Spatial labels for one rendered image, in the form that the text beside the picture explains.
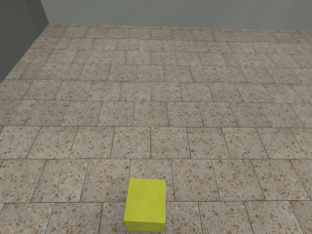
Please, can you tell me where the carton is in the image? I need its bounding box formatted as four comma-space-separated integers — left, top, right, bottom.
124, 177, 166, 233

